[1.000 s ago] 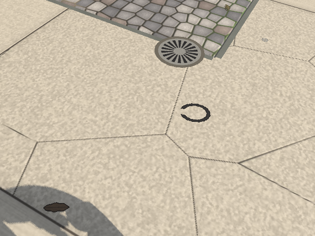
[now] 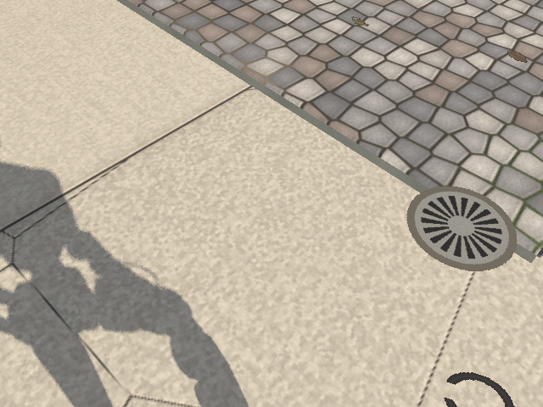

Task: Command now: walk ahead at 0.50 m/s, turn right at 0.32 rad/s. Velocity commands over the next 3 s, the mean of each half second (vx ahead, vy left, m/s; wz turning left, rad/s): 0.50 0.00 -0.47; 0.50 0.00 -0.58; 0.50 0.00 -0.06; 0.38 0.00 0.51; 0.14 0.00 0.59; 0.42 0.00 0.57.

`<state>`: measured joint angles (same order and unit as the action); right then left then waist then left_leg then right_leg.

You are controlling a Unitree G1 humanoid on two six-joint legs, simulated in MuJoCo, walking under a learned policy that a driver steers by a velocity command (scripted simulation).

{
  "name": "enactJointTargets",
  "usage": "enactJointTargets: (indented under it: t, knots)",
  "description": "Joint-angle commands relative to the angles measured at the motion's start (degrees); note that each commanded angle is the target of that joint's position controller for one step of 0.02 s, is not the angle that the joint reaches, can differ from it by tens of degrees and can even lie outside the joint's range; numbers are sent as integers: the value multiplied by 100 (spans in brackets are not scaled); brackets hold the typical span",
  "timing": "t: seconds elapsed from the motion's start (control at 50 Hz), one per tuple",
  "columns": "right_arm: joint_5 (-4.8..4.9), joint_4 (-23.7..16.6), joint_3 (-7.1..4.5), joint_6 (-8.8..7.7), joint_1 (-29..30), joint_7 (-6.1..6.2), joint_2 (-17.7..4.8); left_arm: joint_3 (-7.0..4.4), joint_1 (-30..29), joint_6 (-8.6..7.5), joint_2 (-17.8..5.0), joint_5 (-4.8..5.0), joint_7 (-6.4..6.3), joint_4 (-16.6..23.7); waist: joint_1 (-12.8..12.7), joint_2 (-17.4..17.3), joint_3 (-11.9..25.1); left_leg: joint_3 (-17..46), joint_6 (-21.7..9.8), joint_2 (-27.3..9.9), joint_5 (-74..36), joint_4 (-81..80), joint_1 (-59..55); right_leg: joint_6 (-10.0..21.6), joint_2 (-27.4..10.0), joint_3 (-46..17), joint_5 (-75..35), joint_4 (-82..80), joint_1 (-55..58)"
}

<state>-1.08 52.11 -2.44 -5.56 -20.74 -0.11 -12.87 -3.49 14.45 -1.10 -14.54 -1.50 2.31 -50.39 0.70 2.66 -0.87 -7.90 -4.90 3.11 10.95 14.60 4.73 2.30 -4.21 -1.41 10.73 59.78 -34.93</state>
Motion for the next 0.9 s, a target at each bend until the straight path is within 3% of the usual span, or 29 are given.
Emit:
enactJointTargets:
  t: [0.02, 0.1, 0.18, 0.24, 0.26, 0.28, 0.3, 0.32, 0.34, 0.36, 0.38, 0.42, 0.46, 0.5, 0.6, 0.7, 0.74, 0.76, 0.8, 0.82, 0.84, 0.86, 0.88, 0.9]
  knots:
    - [9, -205, -97, -121, -71, 33, -545, -31, -167, 9, -150, -9, 37, 307, -75, -581, -335, 657, -407, -1589, -1508, -861, -55, -55, -96, -77, -636, -289, -617]
    - [16, -79, -85, -116, -250, 81, -587, 69, -943, -25, -26, -30, 101, 593, 89, -619, -487, 84, -287, -1532, -2119, -772, -255, -3, -7, 388, -1207, -1472, -426]
    - [-12, 128, -99, -45, -580, 160, -711, 111, -1401, -46, -33, -50, 146, 862, 196, -623, -550, -250, -197, -1708, -3285, -330, -952, 295, 191, 837, -805, -2263, -216]
    - [-40, 144, -151, 41, -435, 222, -956, 28, -846, -37, -198, -65, 82, 781, -124, -863, -92, -517, -120, -1781, -5794, 931, -1318, 675, 721, 1173, 57, -2400, 656]
    - [-54, 126, -179, 99, -379, 226, -1044, -40, -333, -58, -313, -70, 55, 651, -346, -880, 227, -544, -129, -1795, -6009, 1796, -1267, 827, 909, 1178, 298, -2537, 1229]
    - [-24, 76, -193, 143, -309, 213, -1095, -143, 442, -108, -479, -115, 12, 416, -714, -720, 660, -615, -53, -1706, -5307, 3016, -780, 1008, 1022, 1020, 149, -3008, 2328]
    - [-8, -111, -154, 128, -264, 182, -948, -320, 1208, -119, -990, -176, -77, 257, -1025, -183, 1194, -635, 98, -1490, -3194, 4779, 500, 1352, 35, -338, 632, -3249, 3725]
    - [74, -513, -96, 69, -328, 66, -465, -470, 831, -52, -1549, -56, -105, 400, -530, 1245, 1552, -151, 448, -38, 1825, 6943, 3047, 2267, -1497, -3719, 292, -3953, 5201]
    - [0, -660, -136, -5, 255, 29, -840, -470, 881, 12, -1491, 105, -108, 411, -755, 184, 1481, 1008, 385, -274, 1517, 7151, 3681, 2311, -1507, -3779, -75, -4293, 5093]
    - [55, -772, -93, -79, 538, 5, -726, -396, 601, 11, -1217, 115, -160, 378, -591, -92, 772, 1064, 356, -576, 1017, 6825, 3881, 2141, -1424, -2993, -409, -4351, 4468]
    - [60, -723, -86, -116, 460, 19, -711, -311, 420, -11, -888, 112, -178, 345, -312, -522, 226, 1019, 372, -786, 761, 6184, 3581, 1847, -1169, -2439, -1074, -4479, 3627]
    - [-130, -704, -71, 83, 343, 13, -630, -219, 84, -97, -644, 136, -218, 397, 41, -492, 63, 1049, 514, -955, 722, 5505, 2926, 1548, -620, -1687, -1721, -4618, 2800]
    - [-197, -748, -66, 274, 301, -31, -561, -216, 198, -211, -716, 167, -196, 379, 118, -347, 130, 941, 644, -939, 698, 5136, 2771, 1527, -407, -1428, -2158, -4677, 2576]
    - [-187, -892, -51, 350, 606, -59, -520, -254, 372, -252, -880, 162, -186, 358, 70, -240, 50, 836, 753, -937, 352, 4668, 2934, 1455, -253, -1304, -2093, -4778, 2453]
    - [-140, -1309, -19, 360, 1765, -96, -549, -269, 938, -220, -927, 165, -191, 321, -368, 38, -102, 810, 850, -823, -731, 3297, 3441, 1131, -91, -1436, -1912, -4721, 2894]
    - [-79, -1633, 47, 269, 2534, -136, -591, -281, 1311, -192, -1010, 84, -254, 342, -649, 125, -118, 834, 749, -535, -863, 2347, 3430, 1094, -220, -1763, -2420, -4295, 3527]
    - [-54, -1692, 39, 217, 2469, -130, -691, -299, 1208, -194, -1091, 56, -296, 412, -537, 196, -106, 928, 639, -442, -687, 1947, 2986, 974, -310, -1957, -2586, -4079, 3559]
    - [-42, -1641, 16, 191, 2202, -114, -771, -310, 1022, -198, -1148, 49, -310, 473, -366, 239, -70, 943, 562, -371, -511, 1710, 2476, 858, -312, -2000, -2697, -3940, 3397]
    - [-35, -1307, -98, 112, 1034, -11, -1019, -319, 688, -241, -1232, 67, -259, 565, 211, 87, 408, 821, 354, -130, -293, 1235, 740, 599, 1, -1865, -3390, -2834, 2957]
    - [-126, -1191, -186, 38, 238, 76, -1305, -258, 681, -289, -1023, 129, -198, 624, 565, -327, 1013, 1408, 124, -782, 60, 1042, -555, 448, 389, -1553, -2670, -1544, 2372]
    - [-277, -1246, -293, 57, -355, 163, -1804, -117, 962, -312, -457, 305, -195, 851, 605, -1312, 1820, 3444, -262, -2384, 1125, 720, -2008, 253, 1055, -848, 127, 174, 993]
    - [-197, -1225, -335, 147, -41, 124, -1862, -120, 1341, -263, -649, 188, -208, 937, 161, -2049, 1934, 5351, -696, -2944, 1325, 138, -1940, 256, 1177, -577, 2120, 983, 64]
    - [-138, -1329, -225, 197, 395, 98, -1262, -153, 1167, -161, -872, 50, -236, 731, 44, -1003, 1040, 4686, -657, -2737, 1851, 136, -1152, 268, 705, -601, 1620, 1332, -186]
    - [-92, -1337, -126, 198, 653, 76, -857, -140, 800, -131, -831, 9, -169, 732, 60, -456, 444, 3747, -552, -2396, 1548, 13, -435, 225, 525, -508, 1176, 1138, -104]
